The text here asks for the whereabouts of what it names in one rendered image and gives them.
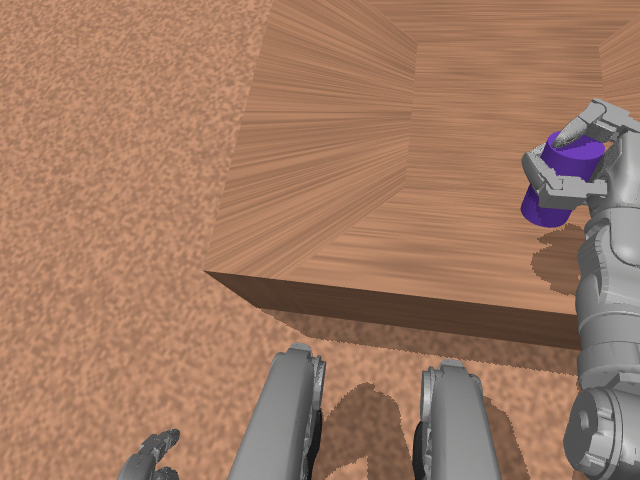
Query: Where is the left robot hand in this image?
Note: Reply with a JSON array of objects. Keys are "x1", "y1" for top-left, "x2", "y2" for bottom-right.
[{"x1": 116, "y1": 429, "x2": 180, "y2": 480}]

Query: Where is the right robot hand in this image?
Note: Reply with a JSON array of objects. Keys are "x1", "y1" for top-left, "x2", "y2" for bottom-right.
[{"x1": 521, "y1": 98, "x2": 640, "y2": 218}]

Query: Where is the right robot arm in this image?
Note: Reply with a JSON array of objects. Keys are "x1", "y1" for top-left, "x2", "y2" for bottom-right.
[{"x1": 563, "y1": 207, "x2": 640, "y2": 480}]

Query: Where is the left robot foot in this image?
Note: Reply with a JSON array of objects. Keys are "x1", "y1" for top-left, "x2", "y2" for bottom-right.
[{"x1": 304, "y1": 409, "x2": 322, "y2": 480}]

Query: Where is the can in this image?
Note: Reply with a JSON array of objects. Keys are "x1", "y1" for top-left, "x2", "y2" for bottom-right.
[{"x1": 521, "y1": 131, "x2": 605, "y2": 228}]

